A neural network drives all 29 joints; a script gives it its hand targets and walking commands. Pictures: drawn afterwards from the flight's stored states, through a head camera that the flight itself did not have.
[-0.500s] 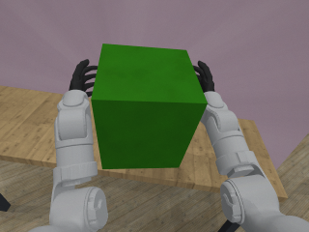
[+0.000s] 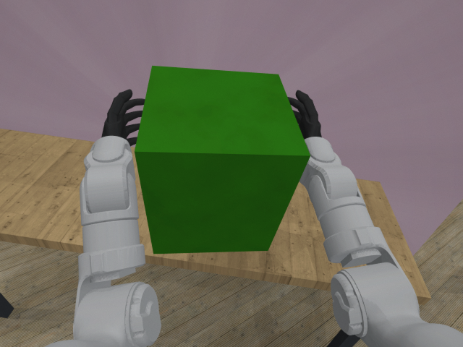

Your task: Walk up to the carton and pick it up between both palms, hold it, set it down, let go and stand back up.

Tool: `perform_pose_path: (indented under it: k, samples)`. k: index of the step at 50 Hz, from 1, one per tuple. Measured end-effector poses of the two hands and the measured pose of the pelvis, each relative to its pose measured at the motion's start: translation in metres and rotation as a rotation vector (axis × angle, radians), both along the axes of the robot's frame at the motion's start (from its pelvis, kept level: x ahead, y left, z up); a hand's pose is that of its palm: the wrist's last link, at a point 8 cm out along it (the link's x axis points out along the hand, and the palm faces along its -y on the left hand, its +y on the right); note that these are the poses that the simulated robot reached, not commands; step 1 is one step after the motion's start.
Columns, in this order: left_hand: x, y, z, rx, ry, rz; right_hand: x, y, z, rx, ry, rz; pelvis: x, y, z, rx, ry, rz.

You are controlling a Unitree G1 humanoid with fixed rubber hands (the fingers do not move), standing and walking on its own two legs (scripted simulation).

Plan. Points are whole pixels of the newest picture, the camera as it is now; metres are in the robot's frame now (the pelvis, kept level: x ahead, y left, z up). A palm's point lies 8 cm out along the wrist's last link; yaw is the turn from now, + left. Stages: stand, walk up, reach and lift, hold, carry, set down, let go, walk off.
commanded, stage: hold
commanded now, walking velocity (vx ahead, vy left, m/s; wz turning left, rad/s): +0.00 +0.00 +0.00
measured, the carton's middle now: (214, 165) +0.36 +0.01 +0.17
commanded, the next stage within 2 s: none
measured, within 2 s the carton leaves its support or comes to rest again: neither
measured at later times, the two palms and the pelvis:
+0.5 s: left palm (119, 138) +0.36 +0.16 +0.22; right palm (307, 138) +0.36 -0.14 +0.23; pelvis +0.00 +0.00 +0.00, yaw +0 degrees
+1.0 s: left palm (117, 139) +0.36 +0.16 +0.22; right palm (306, 139) +0.36 -0.14 +0.23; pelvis +0.00 +0.00 +0.00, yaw +0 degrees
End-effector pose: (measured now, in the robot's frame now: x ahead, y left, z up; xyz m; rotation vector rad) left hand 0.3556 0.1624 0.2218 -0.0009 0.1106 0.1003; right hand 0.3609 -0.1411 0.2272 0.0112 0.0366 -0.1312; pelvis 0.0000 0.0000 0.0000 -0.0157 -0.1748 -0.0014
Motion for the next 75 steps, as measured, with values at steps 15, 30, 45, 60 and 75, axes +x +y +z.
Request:
perform_pose_path:
  k: [15,30,45,60,75]
  samples:
    - [0.0005,-0.0003,0.0025,0.009,0.009,0.000,0.0000,0.0002,-0.0017,0.012,0.009,0.003,-0.0034,0.0015,0.0004,0.002,0.009,-0.006]
    - [0.0027,-0.0019,0.0012,0.000,0.002,0.003,0.0030,-0.0015,0.0003,-0.001,0.002,0.005,-0.0001,-0.0014,0.0003,0.002,0.005,-0.002]
    - [0.0002,-0.0003,0.0006,0.005,0.001,0.002,0.0007,0.0000,-0.0011,0.009,0.001,0.005,0.0009,0.0005,0.0001,0.001,0.003,0.000]
    - [0.0014,-0.0014,0.0014,0.001,0.015,0.003,0.0015,-0.0012,-0.0010,0.004,0.015,0.003,-0.0023,-0.0008,0.0005,0.003,0.008,-0.005]
    - [0.0010,-0.0017,0.0010,0.006,0.009,0.004,0.0015,-0.0015,-0.0019,0.007,0.009,0.004,-0.0017,-0.0014,0.0003,0.002,0.005,0.002]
